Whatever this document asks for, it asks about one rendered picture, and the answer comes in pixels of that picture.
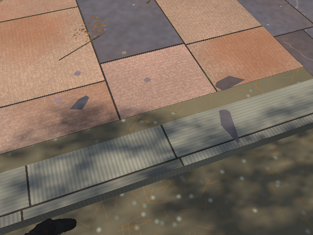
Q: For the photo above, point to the robot left hand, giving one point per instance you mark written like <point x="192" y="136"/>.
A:
<point x="53" y="226"/>

